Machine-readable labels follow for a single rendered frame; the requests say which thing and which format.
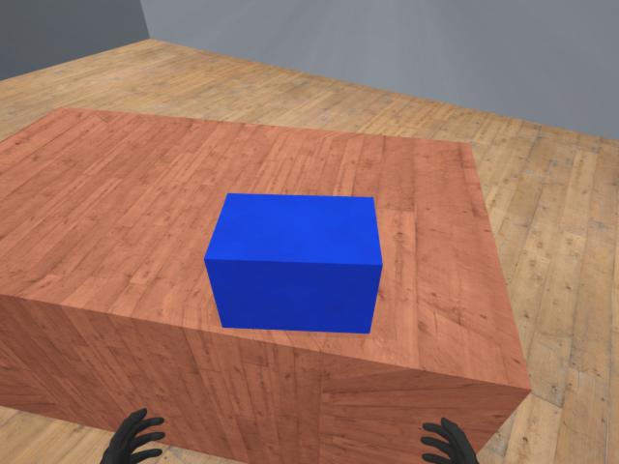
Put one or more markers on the carton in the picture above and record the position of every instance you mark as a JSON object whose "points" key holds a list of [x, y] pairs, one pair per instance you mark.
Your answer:
{"points": [[295, 262]]}

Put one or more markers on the robot left hand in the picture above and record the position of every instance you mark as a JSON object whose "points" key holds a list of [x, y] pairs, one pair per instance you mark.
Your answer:
{"points": [[123, 443]]}

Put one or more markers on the robot right hand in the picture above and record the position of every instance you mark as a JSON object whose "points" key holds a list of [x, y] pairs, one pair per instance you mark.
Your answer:
{"points": [[459, 449]]}

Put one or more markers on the pedestal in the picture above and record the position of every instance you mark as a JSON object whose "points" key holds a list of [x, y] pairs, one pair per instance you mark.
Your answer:
{"points": [[106, 306]]}

